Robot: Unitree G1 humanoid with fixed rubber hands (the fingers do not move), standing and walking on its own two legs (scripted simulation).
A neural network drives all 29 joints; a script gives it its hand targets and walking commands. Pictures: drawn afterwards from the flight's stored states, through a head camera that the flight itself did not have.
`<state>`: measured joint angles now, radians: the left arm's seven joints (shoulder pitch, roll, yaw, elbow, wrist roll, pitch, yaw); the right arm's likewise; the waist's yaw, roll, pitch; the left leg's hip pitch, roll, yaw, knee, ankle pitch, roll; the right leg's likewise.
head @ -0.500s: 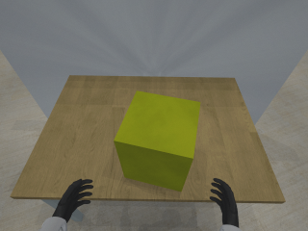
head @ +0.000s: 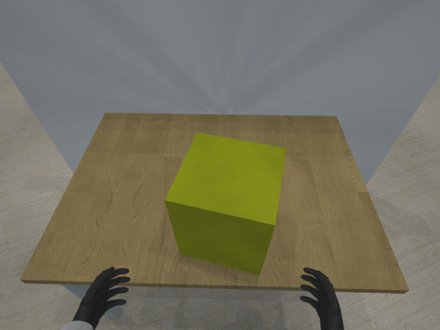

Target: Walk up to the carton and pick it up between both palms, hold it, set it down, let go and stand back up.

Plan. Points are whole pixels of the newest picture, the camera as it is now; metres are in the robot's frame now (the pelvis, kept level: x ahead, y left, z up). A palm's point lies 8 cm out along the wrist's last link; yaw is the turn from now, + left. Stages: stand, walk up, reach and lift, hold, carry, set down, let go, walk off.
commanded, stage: set down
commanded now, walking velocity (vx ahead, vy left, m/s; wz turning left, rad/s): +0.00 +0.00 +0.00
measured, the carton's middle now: (229, 205) +0.42 +0.00 -0.07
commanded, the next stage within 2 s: let go in 1.24 s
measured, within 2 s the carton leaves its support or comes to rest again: neither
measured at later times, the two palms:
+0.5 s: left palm (105, 309) +0.18 +0.23 -0.06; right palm (341, 321) +0.17 -0.20 -0.08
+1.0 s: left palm (108, 320) +0.17 +0.22 -0.07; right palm out of the picture +0.15 -0.22 -0.09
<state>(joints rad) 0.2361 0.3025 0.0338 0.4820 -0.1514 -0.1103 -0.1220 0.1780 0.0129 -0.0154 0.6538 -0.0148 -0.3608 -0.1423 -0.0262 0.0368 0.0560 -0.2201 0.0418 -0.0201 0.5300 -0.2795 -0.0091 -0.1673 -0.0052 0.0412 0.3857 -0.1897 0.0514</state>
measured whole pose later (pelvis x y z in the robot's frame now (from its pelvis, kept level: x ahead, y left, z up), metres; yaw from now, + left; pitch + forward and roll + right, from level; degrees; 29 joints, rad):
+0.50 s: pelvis +0.01 -0.01 +0.00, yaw -1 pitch -1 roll -1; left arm 0.21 0.25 0.03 0.49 -0.15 -0.02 -0.09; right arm 0.18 -0.05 -0.02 0.70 -0.01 -0.32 -0.09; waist -0.02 0.04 0.06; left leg -0.19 0.04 -0.01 0.48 -0.27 -0.02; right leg -0.16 -0.01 0.05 0.39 -0.21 0.04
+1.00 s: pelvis +0.01 -0.01 +0.00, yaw -1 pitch -2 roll -1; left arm 0.21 0.22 0.03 0.51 -0.13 0.07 -0.02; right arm 0.18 -0.12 -0.03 0.75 -0.01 -0.29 -0.02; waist -0.01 0.04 0.07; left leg -0.17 0.04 0.00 0.46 -0.26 -0.02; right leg -0.16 -0.01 0.06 0.39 -0.20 0.04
